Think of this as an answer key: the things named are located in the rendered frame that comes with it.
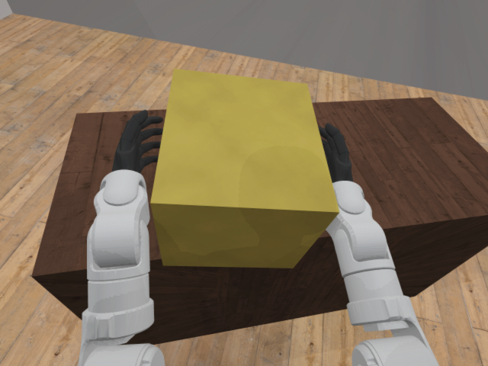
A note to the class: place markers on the right robot forearm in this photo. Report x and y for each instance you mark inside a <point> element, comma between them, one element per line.
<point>376,300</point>

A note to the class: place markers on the robot right hand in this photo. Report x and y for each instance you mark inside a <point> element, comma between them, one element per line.
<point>337,154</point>

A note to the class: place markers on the pedestal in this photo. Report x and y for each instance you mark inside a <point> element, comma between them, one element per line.
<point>424,176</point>

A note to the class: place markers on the carton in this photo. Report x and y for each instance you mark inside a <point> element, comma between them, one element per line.
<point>242,178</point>

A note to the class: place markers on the right robot upper arm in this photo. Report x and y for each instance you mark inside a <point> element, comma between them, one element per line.
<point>394,351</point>

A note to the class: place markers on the left robot upper arm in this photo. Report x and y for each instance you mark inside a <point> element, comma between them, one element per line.
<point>126,355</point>

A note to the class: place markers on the left robot forearm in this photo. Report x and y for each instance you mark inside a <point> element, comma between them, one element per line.
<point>118,265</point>

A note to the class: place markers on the robot left hand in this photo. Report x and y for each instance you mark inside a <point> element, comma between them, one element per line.
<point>130,150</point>

